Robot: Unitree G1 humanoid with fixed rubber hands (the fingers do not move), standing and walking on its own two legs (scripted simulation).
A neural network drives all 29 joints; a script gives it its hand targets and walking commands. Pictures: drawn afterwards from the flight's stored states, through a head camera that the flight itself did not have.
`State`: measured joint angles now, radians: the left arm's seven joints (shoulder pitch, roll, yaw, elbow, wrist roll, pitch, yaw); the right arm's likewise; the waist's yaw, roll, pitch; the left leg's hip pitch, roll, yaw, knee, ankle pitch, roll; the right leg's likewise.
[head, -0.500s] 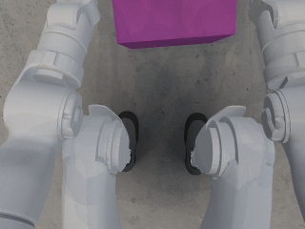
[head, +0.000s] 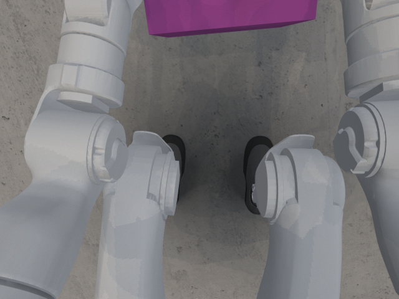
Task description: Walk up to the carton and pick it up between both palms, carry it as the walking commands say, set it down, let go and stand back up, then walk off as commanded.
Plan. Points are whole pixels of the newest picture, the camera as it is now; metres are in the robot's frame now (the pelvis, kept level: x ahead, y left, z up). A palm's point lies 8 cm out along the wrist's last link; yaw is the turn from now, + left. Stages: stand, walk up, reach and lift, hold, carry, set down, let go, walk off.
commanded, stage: reach and lift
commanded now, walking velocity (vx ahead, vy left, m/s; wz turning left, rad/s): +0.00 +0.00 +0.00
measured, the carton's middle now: out of the picture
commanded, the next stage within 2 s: none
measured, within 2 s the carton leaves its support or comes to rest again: neither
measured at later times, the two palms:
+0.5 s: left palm out of the picture +0.53 +0.12 -0.07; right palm out of the picture +0.56 -0.18 -0.06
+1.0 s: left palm out of the picture +0.51 +0.14 -0.01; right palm out of the picture +0.54 -0.16 -0.01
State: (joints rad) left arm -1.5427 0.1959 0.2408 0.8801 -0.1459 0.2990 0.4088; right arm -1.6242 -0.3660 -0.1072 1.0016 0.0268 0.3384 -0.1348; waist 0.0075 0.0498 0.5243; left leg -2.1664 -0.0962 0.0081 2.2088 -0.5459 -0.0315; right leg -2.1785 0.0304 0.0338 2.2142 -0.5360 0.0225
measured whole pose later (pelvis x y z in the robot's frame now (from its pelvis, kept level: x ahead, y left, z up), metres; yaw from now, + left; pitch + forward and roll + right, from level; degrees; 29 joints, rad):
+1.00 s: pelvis -0.02 +0.00 +0.09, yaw -2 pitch +24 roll +1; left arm -1.27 0.02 0.34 0.43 -0.04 0.49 0.47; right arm -1.45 -0.29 -0.17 0.70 -0.05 0.53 -0.11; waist 0.02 0.02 0.53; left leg -1.84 -0.09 0.00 1.93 -0.51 -0.03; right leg -1.86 0.06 0.06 1.93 -0.48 0.04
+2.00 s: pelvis -0.03 +0.00 +0.19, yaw -3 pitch +14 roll +2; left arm -1.12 0.00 0.32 0.41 0.00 0.53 0.44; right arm -1.28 -0.22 -0.17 0.69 -0.01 0.53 -0.15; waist 0.04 -0.01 0.52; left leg -1.41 -0.07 -0.02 1.61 -0.45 -0.03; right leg -1.44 0.07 0.06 1.61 -0.42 0.02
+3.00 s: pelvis -0.01 -0.01 +0.31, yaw -3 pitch +2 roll +1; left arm -0.86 -0.07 0.30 0.40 0.03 0.49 0.41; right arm -1.01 -0.10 -0.22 0.62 -0.08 0.52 -0.14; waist 0.04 0.00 0.52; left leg -0.82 -0.06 -0.06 1.12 -0.33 -0.03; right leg -0.85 0.05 0.05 1.12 -0.31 0.00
